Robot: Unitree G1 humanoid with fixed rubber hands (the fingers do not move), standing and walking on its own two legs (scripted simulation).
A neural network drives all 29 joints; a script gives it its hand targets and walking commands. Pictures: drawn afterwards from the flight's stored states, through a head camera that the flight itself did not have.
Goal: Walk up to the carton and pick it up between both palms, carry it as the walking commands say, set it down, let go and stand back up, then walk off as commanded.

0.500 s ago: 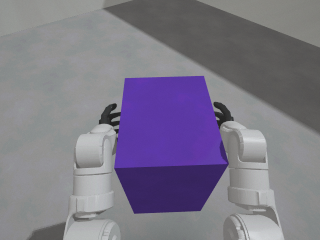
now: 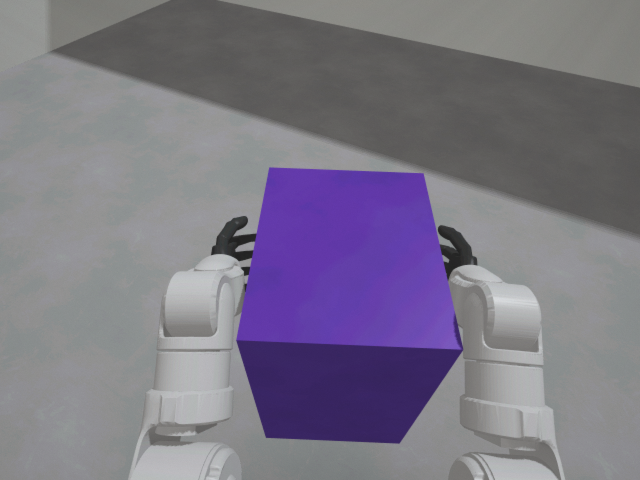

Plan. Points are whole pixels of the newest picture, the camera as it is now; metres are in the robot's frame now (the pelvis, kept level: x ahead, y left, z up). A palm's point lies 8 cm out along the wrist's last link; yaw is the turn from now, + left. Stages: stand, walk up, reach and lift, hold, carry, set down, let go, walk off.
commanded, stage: carry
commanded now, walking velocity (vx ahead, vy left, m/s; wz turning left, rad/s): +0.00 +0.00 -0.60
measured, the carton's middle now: (338, 315) +0.32 -0.01 +0.02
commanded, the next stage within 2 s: none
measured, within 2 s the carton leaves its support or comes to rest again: neither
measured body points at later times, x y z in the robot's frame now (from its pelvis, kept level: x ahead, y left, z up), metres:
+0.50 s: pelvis -0.08 +0.01 +0.01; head -0.07 +0.04 +0.46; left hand +0.26 +0.08 +0.09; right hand +0.19 -0.19 +0.10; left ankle -0.06 +0.11 -0.72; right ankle -0.06 -0.10 -0.65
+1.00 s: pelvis -0.17 -0.04 +0.00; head -0.17 -0.05 +0.45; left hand +0.15 -0.10 +0.08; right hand -0.02 -0.33 +0.07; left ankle -0.09 +0.08 -0.65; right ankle -0.18 -0.12 -0.72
